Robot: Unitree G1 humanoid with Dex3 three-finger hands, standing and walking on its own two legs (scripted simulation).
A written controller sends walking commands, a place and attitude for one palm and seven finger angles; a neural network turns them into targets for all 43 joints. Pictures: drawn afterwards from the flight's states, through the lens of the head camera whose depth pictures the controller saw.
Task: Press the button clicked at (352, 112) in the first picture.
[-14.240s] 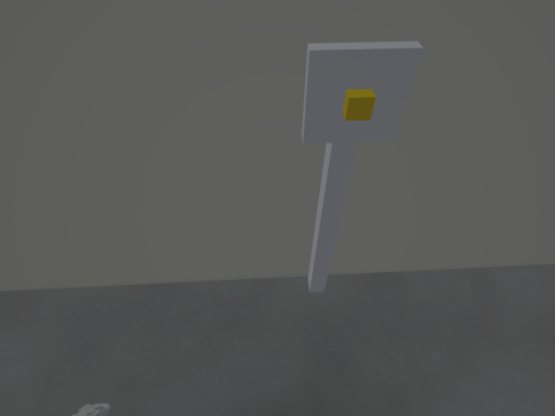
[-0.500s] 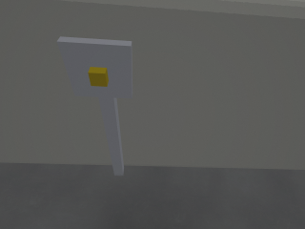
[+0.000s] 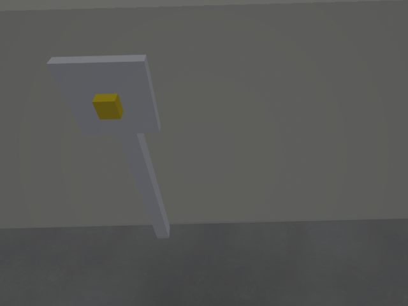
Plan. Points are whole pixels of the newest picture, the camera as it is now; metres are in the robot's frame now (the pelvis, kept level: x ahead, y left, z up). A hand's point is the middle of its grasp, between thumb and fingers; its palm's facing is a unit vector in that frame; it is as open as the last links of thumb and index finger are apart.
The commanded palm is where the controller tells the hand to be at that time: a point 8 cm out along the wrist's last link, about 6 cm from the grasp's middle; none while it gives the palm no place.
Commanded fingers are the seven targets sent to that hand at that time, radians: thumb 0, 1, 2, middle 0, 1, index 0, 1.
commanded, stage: come to a stop and stand still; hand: left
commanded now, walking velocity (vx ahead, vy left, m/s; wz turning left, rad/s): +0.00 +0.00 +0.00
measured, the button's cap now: (108, 105) +0.53 +0.26 +0.12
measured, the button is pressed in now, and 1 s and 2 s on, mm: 0 0 0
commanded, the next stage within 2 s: look again from close up in 0.16 s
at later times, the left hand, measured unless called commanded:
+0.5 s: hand out of the picture +0.01 +0.17 -0.17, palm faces +0.03 -0.98 -0.20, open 7.4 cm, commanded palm none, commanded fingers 0.00 0.90 0.90 -0.20 -0.30 -0.20 -0.30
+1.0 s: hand out of the picture +0.11 +0.20 -0.11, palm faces +0.22 -0.95 -0.21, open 7.3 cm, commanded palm +0.11 +0.23 -0.05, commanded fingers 0.00 0.90 0.90 -0.37 -0.48 -0.37 -0.48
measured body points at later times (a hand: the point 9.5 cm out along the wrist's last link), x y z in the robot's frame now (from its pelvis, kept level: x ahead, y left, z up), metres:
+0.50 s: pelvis +0.01 -0.01 +0.00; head +0.03 -0.01 +0.45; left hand +0.01 +0.22 -0.15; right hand +0.03 -0.23 -0.16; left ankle -0.01 +0.15 -0.73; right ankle -0.02 -0.12 -0.73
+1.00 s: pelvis +0.01 +0.01 +0.00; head +0.03 +0.00 +0.45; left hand +0.09 +0.25 -0.09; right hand +0.05 -0.23 -0.14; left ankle -0.01 +0.15 -0.73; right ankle -0.02 -0.12 -0.73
